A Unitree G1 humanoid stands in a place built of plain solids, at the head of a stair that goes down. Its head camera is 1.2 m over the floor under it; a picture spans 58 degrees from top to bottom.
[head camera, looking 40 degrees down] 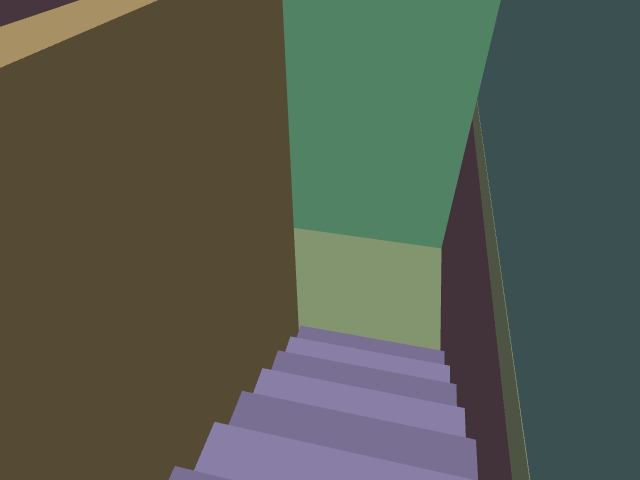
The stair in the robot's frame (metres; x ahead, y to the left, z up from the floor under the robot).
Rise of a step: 0.17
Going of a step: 0.24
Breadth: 0.98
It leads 13 degrees to the right of straight ahead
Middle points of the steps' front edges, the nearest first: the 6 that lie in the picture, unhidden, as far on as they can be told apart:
0.69 -0.09 -0.34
0.91 -0.14 -0.51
1.14 -0.19 -0.68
1.37 -0.24 -0.85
1.60 -0.29 -1.02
1.82 -0.34 -1.19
